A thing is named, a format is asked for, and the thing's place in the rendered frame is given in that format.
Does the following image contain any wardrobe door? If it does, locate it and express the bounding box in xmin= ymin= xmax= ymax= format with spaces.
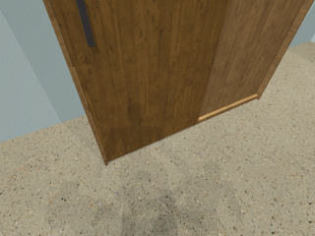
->
xmin=50 ymin=0 xmax=230 ymax=161
xmin=199 ymin=0 xmax=305 ymax=117

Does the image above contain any handle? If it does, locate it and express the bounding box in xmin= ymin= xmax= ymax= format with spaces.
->
xmin=76 ymin=0 xmax=95 ymax=47

